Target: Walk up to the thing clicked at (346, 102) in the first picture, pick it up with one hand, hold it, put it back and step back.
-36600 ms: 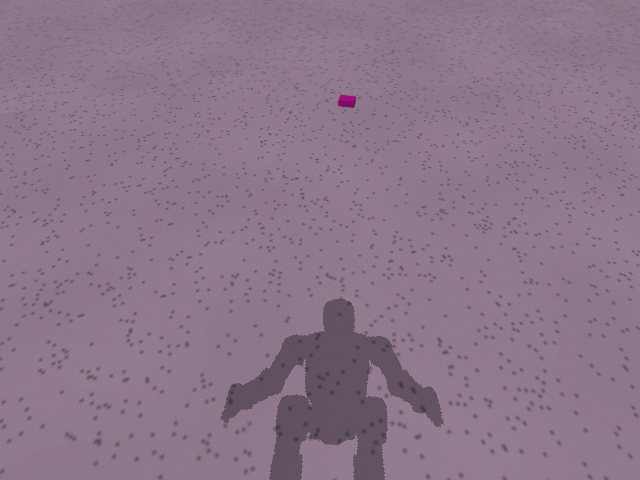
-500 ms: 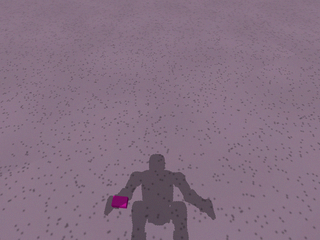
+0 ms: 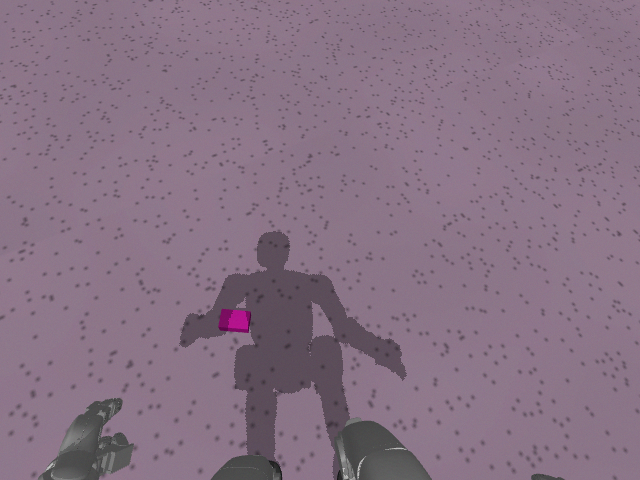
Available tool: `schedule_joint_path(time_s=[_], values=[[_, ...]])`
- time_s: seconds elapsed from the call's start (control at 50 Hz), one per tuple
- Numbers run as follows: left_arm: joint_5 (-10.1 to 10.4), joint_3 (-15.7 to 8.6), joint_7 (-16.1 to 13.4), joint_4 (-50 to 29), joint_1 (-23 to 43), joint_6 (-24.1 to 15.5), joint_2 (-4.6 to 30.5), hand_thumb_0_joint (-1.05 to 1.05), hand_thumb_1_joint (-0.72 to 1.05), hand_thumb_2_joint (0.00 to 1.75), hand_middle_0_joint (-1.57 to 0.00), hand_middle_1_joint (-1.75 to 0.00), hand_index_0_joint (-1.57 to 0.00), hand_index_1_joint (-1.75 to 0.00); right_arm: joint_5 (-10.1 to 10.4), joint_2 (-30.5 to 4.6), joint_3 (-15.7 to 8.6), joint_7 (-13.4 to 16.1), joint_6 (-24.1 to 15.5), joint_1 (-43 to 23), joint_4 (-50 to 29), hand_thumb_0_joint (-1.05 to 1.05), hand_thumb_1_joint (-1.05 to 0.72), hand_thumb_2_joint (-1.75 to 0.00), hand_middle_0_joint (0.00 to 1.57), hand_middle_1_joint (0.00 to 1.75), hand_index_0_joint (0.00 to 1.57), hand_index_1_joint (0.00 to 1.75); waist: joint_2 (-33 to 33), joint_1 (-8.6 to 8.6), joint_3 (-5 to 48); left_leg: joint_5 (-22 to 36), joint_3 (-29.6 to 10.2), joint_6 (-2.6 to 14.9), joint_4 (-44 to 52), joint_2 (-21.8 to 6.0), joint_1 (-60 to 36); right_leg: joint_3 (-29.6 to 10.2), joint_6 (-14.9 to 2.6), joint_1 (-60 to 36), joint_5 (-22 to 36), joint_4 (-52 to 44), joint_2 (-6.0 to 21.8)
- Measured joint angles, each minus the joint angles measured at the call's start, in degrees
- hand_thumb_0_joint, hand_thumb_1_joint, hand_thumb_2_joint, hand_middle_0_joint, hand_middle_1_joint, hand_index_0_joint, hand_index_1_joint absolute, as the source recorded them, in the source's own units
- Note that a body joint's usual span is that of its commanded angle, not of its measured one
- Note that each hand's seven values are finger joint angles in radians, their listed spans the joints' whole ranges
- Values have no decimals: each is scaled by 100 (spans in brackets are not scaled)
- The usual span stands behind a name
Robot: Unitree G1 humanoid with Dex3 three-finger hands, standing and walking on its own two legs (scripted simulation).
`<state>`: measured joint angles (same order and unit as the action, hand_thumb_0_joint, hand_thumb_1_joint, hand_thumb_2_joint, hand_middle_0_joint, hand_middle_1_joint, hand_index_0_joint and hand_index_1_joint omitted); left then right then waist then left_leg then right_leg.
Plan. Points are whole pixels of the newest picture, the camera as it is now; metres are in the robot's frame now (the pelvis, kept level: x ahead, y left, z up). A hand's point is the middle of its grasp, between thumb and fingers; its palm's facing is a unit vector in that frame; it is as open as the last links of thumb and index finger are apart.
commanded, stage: step back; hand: left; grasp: from above
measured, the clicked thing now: (235, 320) +0.52 +0.20 -0.75
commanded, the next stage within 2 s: none
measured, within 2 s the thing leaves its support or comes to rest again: neither
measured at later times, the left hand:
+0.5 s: hand out of the picture +0.01 +0.26 -0.14, palm faces -0.01 -0.91 -0.40, open 7.3 cm
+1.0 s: hand out of the picture -0.16 +0.29 -0.17, palm faces -0.05 -0.92 -0.38, open 7.3 cm
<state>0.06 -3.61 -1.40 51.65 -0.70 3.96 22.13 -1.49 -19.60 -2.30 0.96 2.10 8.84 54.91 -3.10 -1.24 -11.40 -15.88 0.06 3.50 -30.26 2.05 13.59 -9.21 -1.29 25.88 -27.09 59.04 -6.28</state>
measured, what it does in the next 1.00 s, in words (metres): walks backwards: right foot, then left foot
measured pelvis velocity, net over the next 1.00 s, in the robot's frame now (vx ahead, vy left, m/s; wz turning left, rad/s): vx -0.26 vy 0.01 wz -0.08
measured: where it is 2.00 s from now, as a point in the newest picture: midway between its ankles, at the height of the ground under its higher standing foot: outside the picture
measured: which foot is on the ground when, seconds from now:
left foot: down 0.00-0.32, up 0.34-0.64, down 0.66-1.00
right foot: up 0.00-0.22, down 0.24-0.68, up 0.70-1.00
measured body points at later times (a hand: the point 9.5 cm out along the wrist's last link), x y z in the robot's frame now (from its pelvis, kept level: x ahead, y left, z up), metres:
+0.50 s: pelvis -0.11 +0.00 -0.01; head -0.06 -0.01 +0.44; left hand +0.01 +0.31 -0.11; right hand -0.03 -0.32 -0.13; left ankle -0.15 +0.14 -0.66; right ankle -0.05 -0.10 -0.74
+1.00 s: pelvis -0.26 +0.01 -0.01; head -0.19 +0.03 +0.43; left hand -0.16 +0.33 -0.14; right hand -0.14 -0.31 -0.11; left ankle -0.20 +0.14 -0.74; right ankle -0.30 -0.14 -0.70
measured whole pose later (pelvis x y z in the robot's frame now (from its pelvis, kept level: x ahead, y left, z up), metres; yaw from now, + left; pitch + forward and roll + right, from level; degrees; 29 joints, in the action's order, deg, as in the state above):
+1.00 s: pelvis -0.26 +0.01 -0.01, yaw -4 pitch -2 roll -1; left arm -1.4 -6.2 0.0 47.4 -11.0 4.4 24.0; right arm -1.5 -20.8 -2.2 1.3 0.7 6.5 46.1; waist -2.8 1.8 -10.7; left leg -14.2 0.7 -0.1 -35.1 -2.7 18.9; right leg -7.0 1.8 18.6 -28.0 51.9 -2.5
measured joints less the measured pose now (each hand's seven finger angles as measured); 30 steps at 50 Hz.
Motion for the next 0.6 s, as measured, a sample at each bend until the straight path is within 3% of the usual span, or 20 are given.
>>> schedule_joint_path(time_s=[0.12, 0.24, 0.32, 0.4, 0.48, 0.54, 0.6], values=[[-53, 6, 24, 6, -369, -11, -65, 0, 91, 90, -20, -30, -21, -30, 55, 42, -37, 95, -27, -173, -289, 1, -90, -90, 21, 30, 21, 30, 43, 41, -11, 71, 300, 123, -76, 83, 44, 213, 178, -548, 85, -649, 164], [-129, -40, 81, 38, -590, -74, -129, 0, 91, 90, -20, -30, -21, -30, 90, -37, -38, 43, -11, -325, -454, 0, -90, -90, 21, 30, 21, 30, 224, 91, -25, 13, 568, 135, -526, 93, 314, 533, 30, -1136, 537, -2057, 384], [-171, -57, 150, -5, -738, -120, -223, 0, 91, 90, -20, -30, -21, -30, 139, -122, -64, -6, 56, -337, -377, 0, -90, -90, 21, 30, 21, 30, 607, 46, 37, 94, 388, 45, -686, -89, 469, 721, -96, -1130, 911, -2215, 205], [-212, -106, 165, -195, -819, -126, -112, 0, 91, 90, -20, -30, -21, -30, 132, -83, -53, -52, 114, -253, -314, 1, -90, -90, 21, 30, 21, 30, 344, 185, 96, -1140, -170, -255, -2272, 372, 914, 682, -206, -963, 1049, -2171, 382], [-225, -129, 117, -376, -729, -115, -165, 1, 91, 90, -20, -30, -21, -30, 149, -228, -37, -74, 73, -23, -331, 0, -90, -90, 21, 30, 21, 30, 231, 278, 213, -1160, -623, -368, -3377, 553, 1009, 687, -165, -747, 1437, -2516, 522], [-247, -103, 122, -568, -637, -129, -222, 1, 91, 90, -20, -30, -21, -30, 164, -398, -41, -21, 53, 102, -347, 0, -90, -90, 21, 30, 21, 30, 289, 253, 215, -1250, -715, -442, -3095, 400, 710, 767, -108, -536, 1687, -2673, 550], [-261, -66, 124, -747, -540, -136, -218, 1, 91, 90, -20, -30, -21, -30, 143, -472, -56, 25, 47, 162, -351, 0, -90, -90, 21, 30, 21, 30, 304, 164, 133, -1369, -548, -462, -1959, 111, 241, 904, -35, -347, 1857, -2677, 601]])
